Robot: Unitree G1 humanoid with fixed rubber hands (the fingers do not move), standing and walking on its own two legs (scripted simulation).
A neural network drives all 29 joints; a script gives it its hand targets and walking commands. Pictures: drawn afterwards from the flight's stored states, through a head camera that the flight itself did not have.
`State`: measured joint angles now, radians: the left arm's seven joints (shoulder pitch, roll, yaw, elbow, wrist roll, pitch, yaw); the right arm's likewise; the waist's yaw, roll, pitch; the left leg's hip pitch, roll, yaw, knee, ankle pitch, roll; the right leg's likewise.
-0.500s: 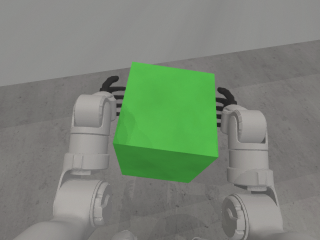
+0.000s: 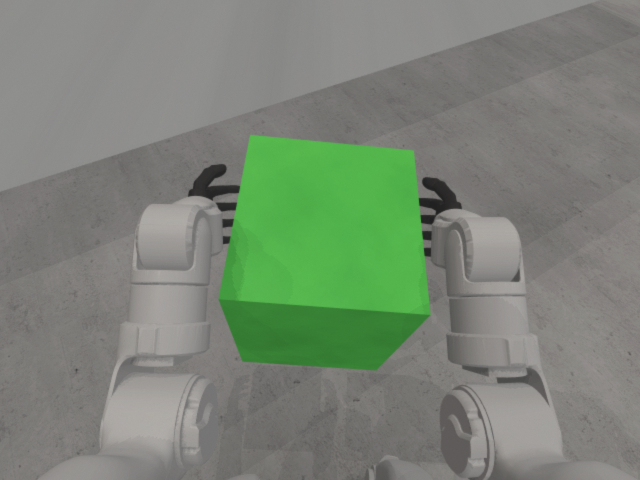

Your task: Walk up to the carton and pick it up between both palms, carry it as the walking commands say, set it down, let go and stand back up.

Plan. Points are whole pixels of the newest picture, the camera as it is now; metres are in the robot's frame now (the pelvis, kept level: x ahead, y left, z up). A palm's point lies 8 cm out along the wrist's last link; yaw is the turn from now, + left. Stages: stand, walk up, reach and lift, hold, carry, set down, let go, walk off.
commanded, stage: carry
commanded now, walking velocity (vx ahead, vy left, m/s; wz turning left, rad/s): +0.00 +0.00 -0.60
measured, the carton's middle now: (320, 265) +0.37 +0.04 +0.02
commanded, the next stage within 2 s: none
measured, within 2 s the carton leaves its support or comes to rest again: neither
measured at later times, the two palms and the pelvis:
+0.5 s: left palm (339, 280) +0.30 +0.02 +0.10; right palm (626, 369) +0.22 -0.26 +0.11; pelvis -0.09 -0.02 -0.01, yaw -16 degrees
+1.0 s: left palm (504, 396) +0.19 -0.14 +0.11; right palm out of the picture +0.03 -0.37 +0.11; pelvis -0.19 -0.03 -0.01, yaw -32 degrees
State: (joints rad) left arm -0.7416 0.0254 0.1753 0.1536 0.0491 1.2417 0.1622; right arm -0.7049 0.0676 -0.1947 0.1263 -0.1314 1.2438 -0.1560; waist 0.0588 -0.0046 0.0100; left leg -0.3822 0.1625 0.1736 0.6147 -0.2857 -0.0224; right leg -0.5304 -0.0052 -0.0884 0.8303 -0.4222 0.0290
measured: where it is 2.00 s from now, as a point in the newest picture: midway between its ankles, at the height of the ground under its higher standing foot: outside the picture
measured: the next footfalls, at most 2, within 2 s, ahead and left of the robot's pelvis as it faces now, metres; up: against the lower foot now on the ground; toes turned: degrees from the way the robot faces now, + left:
right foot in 0.08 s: +0.05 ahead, -0.14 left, +0.00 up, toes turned -9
left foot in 0.42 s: -0.01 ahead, +0.08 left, +0.00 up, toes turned -9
